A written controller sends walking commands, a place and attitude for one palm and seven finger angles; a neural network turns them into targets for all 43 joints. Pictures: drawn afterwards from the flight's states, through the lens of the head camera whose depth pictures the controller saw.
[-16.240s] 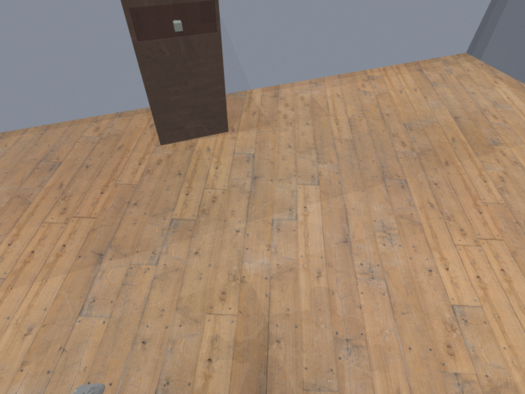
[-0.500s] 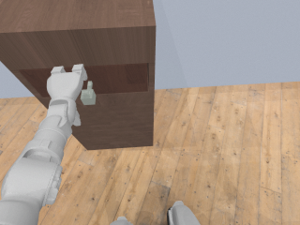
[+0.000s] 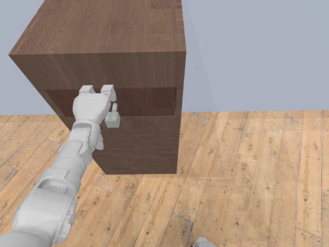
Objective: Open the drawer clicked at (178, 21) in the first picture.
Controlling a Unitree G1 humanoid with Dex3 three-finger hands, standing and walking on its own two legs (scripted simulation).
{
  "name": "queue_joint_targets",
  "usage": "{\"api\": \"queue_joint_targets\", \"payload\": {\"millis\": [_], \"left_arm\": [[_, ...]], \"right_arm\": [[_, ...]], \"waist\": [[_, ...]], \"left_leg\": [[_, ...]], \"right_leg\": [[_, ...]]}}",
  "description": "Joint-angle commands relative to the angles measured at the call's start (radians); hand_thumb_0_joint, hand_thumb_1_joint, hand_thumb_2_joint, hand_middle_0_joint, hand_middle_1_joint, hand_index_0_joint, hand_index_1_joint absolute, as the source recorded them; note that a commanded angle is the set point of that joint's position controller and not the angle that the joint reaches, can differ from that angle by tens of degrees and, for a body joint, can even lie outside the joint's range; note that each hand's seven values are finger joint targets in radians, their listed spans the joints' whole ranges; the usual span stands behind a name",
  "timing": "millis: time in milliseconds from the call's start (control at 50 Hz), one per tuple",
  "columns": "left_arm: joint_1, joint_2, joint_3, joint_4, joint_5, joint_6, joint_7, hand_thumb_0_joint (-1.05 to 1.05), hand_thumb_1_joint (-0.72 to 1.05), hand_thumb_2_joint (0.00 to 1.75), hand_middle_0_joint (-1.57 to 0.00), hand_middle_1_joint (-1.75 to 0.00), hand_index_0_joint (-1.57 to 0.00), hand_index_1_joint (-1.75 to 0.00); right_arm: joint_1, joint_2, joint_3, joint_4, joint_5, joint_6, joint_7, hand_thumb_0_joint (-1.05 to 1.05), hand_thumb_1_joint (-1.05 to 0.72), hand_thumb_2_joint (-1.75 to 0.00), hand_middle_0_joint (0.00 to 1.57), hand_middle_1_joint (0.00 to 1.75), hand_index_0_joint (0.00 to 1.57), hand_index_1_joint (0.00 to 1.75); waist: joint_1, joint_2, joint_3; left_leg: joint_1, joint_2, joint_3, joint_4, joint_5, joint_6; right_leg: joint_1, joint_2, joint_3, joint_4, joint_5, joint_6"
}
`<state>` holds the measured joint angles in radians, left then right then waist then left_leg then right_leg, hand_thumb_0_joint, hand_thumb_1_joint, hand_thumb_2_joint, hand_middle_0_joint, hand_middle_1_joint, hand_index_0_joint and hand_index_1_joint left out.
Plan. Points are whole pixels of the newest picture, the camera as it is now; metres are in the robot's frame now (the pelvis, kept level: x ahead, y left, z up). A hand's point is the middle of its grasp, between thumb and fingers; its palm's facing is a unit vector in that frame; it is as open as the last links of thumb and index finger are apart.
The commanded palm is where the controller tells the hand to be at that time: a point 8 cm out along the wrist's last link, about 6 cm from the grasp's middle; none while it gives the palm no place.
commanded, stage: re-aim the fingers above the handle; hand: left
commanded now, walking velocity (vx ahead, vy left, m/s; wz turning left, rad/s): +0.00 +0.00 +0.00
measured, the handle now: (113, 114) +0.50 +0.17 -0.05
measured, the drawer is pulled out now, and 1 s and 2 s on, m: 0.00 0.00 0.00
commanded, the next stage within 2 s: lower the fingers behind the handle in 1.94 s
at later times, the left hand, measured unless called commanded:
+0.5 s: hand (103, 116) +0.45 +0.17 +0.02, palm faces -0.01 +0.00 -1.00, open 13.8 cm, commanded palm +0.43 +0.18 +0.07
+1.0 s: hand (109, 116) +0.45 +0.16 +0.02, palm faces -0.01 +0.01 -1.00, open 13.8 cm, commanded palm +0.43 +0.16 +0.07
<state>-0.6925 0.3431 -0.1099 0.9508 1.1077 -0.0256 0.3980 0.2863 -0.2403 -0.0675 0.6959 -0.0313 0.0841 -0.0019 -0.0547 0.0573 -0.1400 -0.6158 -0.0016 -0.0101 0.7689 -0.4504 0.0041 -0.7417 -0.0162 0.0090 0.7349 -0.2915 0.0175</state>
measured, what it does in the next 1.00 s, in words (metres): stands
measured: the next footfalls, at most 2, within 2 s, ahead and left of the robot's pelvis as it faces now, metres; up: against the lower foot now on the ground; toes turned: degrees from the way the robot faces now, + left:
none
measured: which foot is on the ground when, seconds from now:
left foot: down 0.00-1.00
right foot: down 0.00-1.00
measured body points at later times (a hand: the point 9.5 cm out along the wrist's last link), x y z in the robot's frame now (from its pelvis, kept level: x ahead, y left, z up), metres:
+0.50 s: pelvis -0.01 -0.01 +0.00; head +0.07 -0.03 +0.44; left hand +0.45 +0.17 +0.07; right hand +0.01 -0.29 -0.14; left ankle -0.06 +0.12 -0.71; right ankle +0.03 -0.13 -0.71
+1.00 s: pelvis -0.02 -0.01 +0.00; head +0.07 -0.03 +0.44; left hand +0.44 +0.15 +0.07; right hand +0.03 -0.28 -0.14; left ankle -0.06 +0.12 -0.71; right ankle +0.03 -0.13 -0.71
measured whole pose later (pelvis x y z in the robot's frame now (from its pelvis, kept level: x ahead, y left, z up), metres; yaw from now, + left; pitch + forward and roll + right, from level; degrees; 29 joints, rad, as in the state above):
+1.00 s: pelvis -0.02 -0.01 +0.00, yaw +0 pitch +17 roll +1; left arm -0.79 0.33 -0.12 1.06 1.10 0.01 0.43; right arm 0.30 -0.25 -0.06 0.72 -0.03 0.04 -0.01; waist -0.08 0.05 -0.13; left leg -0.65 0.00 0.00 0.77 -0.42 -0.01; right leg -0.79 -0.01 0.02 0.75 -0.26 0.01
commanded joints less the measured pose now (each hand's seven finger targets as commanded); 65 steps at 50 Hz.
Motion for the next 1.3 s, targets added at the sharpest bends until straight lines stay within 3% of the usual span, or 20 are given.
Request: {"api": "queue_joint_targets", "payload": {"millis": [0, 60, 120, 180, 200, 240, 340, 480, 620, 740, 800, 840, 860, 900, 960, 980, 1080, 1140, 1200, 1280], "left_arm": [[-0.467, 0.192, 0.06, -0.17, 0.009, 0.016, 0.07, 0.0, -0.5, 0.3, -0.3, -1.2, -0.3, -1.2], [-0.476, 0.223, 0.076, -0.139, 0.01, 0.035, 0.067, 0.0, -0.5, 0.3, -0.3, -1.2, -0.3, -1.2], [-0.49, 0.19, 0.044, -0.103, 0.007, 0.046, 0.057, 0.0, -0.5, 0.3, -0.3, -1.2, -0.3, -1.2], [-0.482, 0.234, 0.078, -0.084, -0.002, 0.038, 0.044, 0.0, -0.5, 0.3, -0.3, -1.2, -0.3, -1.2], [-0.507, 0.208, 0.05, -0.094, 0.0, 0.032, 0.042, 0.0, -0.5, 0.3, -0.3, -1.2, -0.3, -1.2], [-0.491, 0.258, 0.095, -0.095, 0.0, 0.019, 0.039, 0.0, -0.5, 0.3, -0.3, -1.2, -0.3, -1.2], [-0.465, 0.247, 0.099, -0.1, 0.007, 0.006, 0.058, 0.0, -0.5, 0.3, -0.3, -1.2, -0.3, -1.2], [-0.481, 0.282, 0.112, -0.118, 0.008, 0.023, 0.074, 0.0, -0.5, 0.3, -0.3, -1.2, -0.3, -1.2], [-0.522, 0.228, 0.057, -0.116, 0.0, 0.009, 0.056, 0.0, -0.5, 0.3, -0.3, -1.2, -0.3, -1.2], [-0.516, 0.232, 0.071, -0.093, 0.002, 0.006, 0.065, 0.0, -0.5, 0.3, -0.3, -1.2, -0.3, -1.2], [-0.502, 0.266, 0.092, -0.054, 0.007, 0.027, 0.073, 0.0, -0.5, 0.3, -0.3, -1.2, -0.3, -1.2], [-0.538, 0.272, 0.095, -0.085, 0.013, 0.028, 0.076, 0.0, -0.5, 0.3, -0.3, -1.2, -0.3, -1.2], [-0.546, 0.189, 0.029, -0.076, 0.014, 0.031, 0.076, 0.0, -0.5, 0.3, -0.3, -1.2, -0.3, -1.2], [-0.526, 0.127, -0.001, -0.074, 0.005, 0.034, 0.074, 0.0, -0.5, 0.3, -0.3, -1.2, -0.3, -1.2], [-0.533, 0.162, 0.035, -0.102, -0.005, 0.029, 0.078, 0.0, -0.5, 0.3, -0.3, -1.2, -0.3, -1.2], [-0.54, 0.209, 0.068, -0.093, -0.001, 0.034, 0.083, 0.0, -0.5, 0.3, -0.3, -1.2, -0.3, -1.2], [-0.507, 0.283, 0.121, -0.071, 0.016, 0.071, 0.104, 0.0, -0.5, 0.3, -0.3, -1.2, -0.3, -1.2], [-0.476, 0.25, 0.099, -0.088, 0.007, 0.082, 0.086, 0.0, -0.5, 0.3, -0.3, -1.2, -0.3, -1.2], [-0.461, 0.173, 0.03, -0.081, -0.003, 0.078, 0.051, 0.0, -0.5, 0.3, -0.3, -1.2, -0.3, -1.2], [-0.478, 0.181, 0.04, -0.133, -0.012, 0.023, 0.031, 0.0, -0.5, 0.3, -0.3, -1.2, -0.3, -1.2]], "right_arm": [[0.106, -0.147, -0.052, -0.052, -0.001, -0.011, -0.006, 0.0, -0.9, -0.9, 0.2, 0.3, 0.2, 0.3], [0.097, -0.151, -0.046, -0.051, 0.001, -0.009, -0.008, 0.0, -0.9, -0.9, 0.2, 0.3, 0.2, 0.3], [0.093, -0.152, -0.043, -0.054, 0.006, -0.014, -0.013, 0.0, -0.9, -0.9, 0.2, 0.3, 0.2, 0.3], [0.098, -0.156, -0.04, -0.053, 0.007, -0.019, -0.021, 0.0, -0.9, -0.9, 0.2, 0.3, 0.2, 0.3], [0.101, -0.155, -0.04, -0.056, 0.006, -0.023, -0.023, 0.0, -0.9, -0.9, 0.2, 0.3, 0.2, 0.3], [0.102, -0.161, -0.041, -0.053, 0.002, -0.025, -0.023, 0.0, -0.9, -0.9, 0.2, 0.3, 0.2, 0.3], [0.109, -0.158, -0.046, -0.053, 0.001, -0.034, -0.02, 0.0, -0.9, -0.9, 0.2, 0.3, 0.2, 0.3], [0.105, -0.162, -0.049, -0.044, 0.004, -0.039, -0.02, 0.0, -0.9, -0.9, 0.2, 0.3, 0.2, 0.3], [0.108, -0.159, -0.049, -0.042, 0.01, -0.052, -0.028, 0.0, -0.9, -0.9, 0.2, 0.3, 0.2, 0.3], [0.106, -0.159, -0.044, -0.041, 0.005, -0.055, -0.024, 0.0, -0.9, -0.9, 0.2, 0.3, 0.2, 0.3], [0.099, -0.164, -0.038, -0.039, 0.007, -0.052, -0.022, 0.0, -0.9, -0.9, 0.2, 0.3, 0.2, 0.3], [0.095, -0.163, -0.039, -0.046, 0.005, -0.053, -0.023, 0.0, -0.9, -0.9, 0.2, 0.3, 0.2, 0.3], [0.102, -0.152, -0.042, -0.049, 0.006, -0.055, -0.021, 0.0, -0.9, -0.9, 0.2, 0.3, 0.2, 0.3], [0.108, -0.147, -0.048, -0.045, 0.007, -0.06, -0.016, 0.0, -0.9, -0.9, 0.2, 0.3, 0.2, 0.3], [0.11, -0.148, -0.049, -0.047, 0.002, -0.056, -0.017, 0.0, -0.9, -0.9, 0.2, 0.3, 0.2, 0.3], [0.106, -0.153, -0.044, -0.039, 0.002, -0.051, -0.019, 0.0, -0.9, -0.9, 0.2, 0.3, 0.2, 0.3], [0.084, -0.156, -0.033, -0.042, -0.001, -0.039, -0.019, 0.0, -0.9, -0.9, 0.2, 0.3, 0.2, 0.3], [0.076, -0.152, -0.037, -0.057, 0.004, -0.036, -0.019, 0.0, -0.9, -0.9, 0.2, 0.3, 0.2, 0.3], [0.085, -0.151, -0.043, -0.059, 0.014, -0.038, -0.026, 0.0, -0.9, -0.9, 0.2, 0.3, 0.2, 0.3], [0.097, -0.151, -0.049, -0.054, 0.014, -0.05, -0.034, 0.0, -0.9, -0.9, 0.2, 0.3, 0.2, 0.3]], "waist": [[-0.041, -0.042, -0.395], [-0.032, -0.037, -0.392], [-0.045, -0.063, -0.359], [-0.037, -0.081, -0.372], [-0.05, -0.08, -0.381], [-0.031, -0.056, -0.398], [-0.025, -0.06, -0.415], [-0.03, -0.04, -0.419], [-0.053, -0.04, -0.394], [-0.042, -0.034, -0.396], [-0.043, -0.067, -0.36], [-0.041, -0.049, -0.394], [-0.06, -0.043, -0.395], [-0.062, -0.049, -0.395], [-0.048, -0.047, -0.437], [-0.047, -0.061, -0.422], [-0.019, -0.059, -0.414], [-0.015, -0.061, -0.436], [-0.042, -0.092, -0.388], [-0.043, -0.094, -0.386]], "left_leg": [[0.123, -0.023, 0.03, -0.063, 0.533, 0.01], [0.091, -0.028, 0.035, -0.078, 0.477, 0.013], [0.072, -0.029, 0.038, -0.091, 0.409, 0.016], [0.052, -0.033, 0.044, -0.09, 0.388, 0.022], [0.052, -0.034, 0.045, -0.089, 0.381, 0.023], [0.046, -0.035, 0.045, -0.085, 0.396, 0.022], [0.029, -0.035, 0.048, -0.076, 0.404, 0.02], [0.03, -0.036, 0.059, -0.084, 0.362, 0.025], [0.05, -0.035, 0.052, -0.096, 0.322, 0.025], [0.044, -0.038, 0.047, -0.088, 0.34, 0.021], [0.01, -0.037, 0.051, -0.092, 0.304, 0.024], [0.022, -0.038, 0.051, -0.088, 0.32, 0.023], [0.039, -0.037, 0.048, -0.087, 0.328, 0.022], [0.07, -0.03, 0.042, -0.083, 0.35, 0.018], [0.078, -0.033, 0.042, -0.079, 0.384, 0.019], [0.057, -0.033, 0.045, -0.078, 0.373, 0.02], [0.01, -0.04, 0.058, -0.091, 0.35, 0.022], [0.03, -0.04, 0.064, -0.097, 0.382, 0.021], [0.05, -0.033, 0.064, -0.105, 0.372, 0.023], [0.074, -0.032, 0.054, -0.106, 0.363, 0.026]], "right_leg": [[0.314, 0.045, -0.042, -0.018, 0.374, -0.053], [0.335, 0.042, -0.035, -0.019, 0.357, -0.055], [0.323, 0.042, -0.036, -0.034, 0.31, -0.053], [0.347, 0.039, -0.026, -0.034, 0.312, -0.05], [0.348, 0.038, -0.023, -0.038, 0.314, -0.048], [0.358, 0.037, -0.02, -0.027, 0.321, -0.052], [0.356, 0.039, -0.021, -0.017, 0.334, -0.052], [0.367, 0.037, -0.011, -0.033, 0.311, -0.047], [0.331, 0.037, -0.014, -0.052, 0.262, -0.046], [0.32, 0.038, -0.018, -0.039, 0.269, -0.051], [0.315, 0.036, -0.016, -0.043, 0.244, -0.045], [0.324, 0.036, -0.015, -0.036, 0.255, -0.048], [0.308, 0.038, -0.021, -0.037, 0.26, -0.047], [0.281, 0.042, -0.031, -0.038, 0.259, -0.05], [0.319, 0.04, -0.027, -0.03, 0.296, -0.049], [0.325, 0.038, -0.022, -0.029, 0.301, -0.047], [0.37, 0.034, -0.014, -0.025, 0.301, -0.046], [0.407, 0.034, -0.014, -0.032, 0.342, -0.046], [0.375, 0.037, -0.02, -0.053, 0.332, -0.042], [0.364, 0.036, -0.016, -0.059, 0.311, -0.044]]}}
